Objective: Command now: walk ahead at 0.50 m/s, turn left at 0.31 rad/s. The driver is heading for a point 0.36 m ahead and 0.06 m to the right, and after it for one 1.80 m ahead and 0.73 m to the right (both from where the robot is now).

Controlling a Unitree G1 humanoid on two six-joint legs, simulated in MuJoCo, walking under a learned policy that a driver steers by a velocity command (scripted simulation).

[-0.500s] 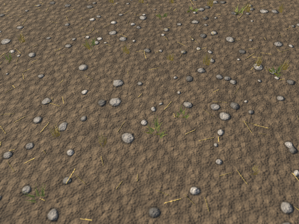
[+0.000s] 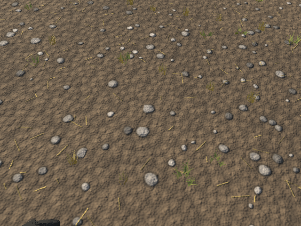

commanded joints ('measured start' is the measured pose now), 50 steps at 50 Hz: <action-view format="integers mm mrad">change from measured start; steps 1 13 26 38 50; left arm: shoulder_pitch -109 230 176 247 124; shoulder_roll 50 126 182 199 117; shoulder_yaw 0 19 40 55 31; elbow -81 -21 -40 -93 -211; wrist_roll -11 -19 -29 -24 -24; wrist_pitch -18 -16 72 118 156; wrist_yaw -16 -42 17 30 -11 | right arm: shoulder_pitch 31 30 -193 -186 -203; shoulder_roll -162 -172 -99 -141 -223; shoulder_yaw -37 -13 -8 -24 -50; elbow -36 -54 -140 -164 -144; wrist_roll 2 0 -16 -38 -13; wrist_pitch -15 -19 45 27 61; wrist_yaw -7 -7 -41 -27 -30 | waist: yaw -26 117 63 83 35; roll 136 -76 -56 163 239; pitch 3 -194 -133 -151 -130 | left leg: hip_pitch -51 -585 -356 75 -10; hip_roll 237 83 91 432 408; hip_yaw -131 -50 -4 -250 23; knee -100 1023 445 73 35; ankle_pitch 164 -310 26 580 361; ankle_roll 134 -82 -164 149 126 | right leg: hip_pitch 100 850 455 39 271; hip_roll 44 -230 -51 133 76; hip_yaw -42 451 209 56 -107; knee -114 -322 -359 510 80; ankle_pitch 116 142 208 -617 -401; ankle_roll -13 -330 -256 27 12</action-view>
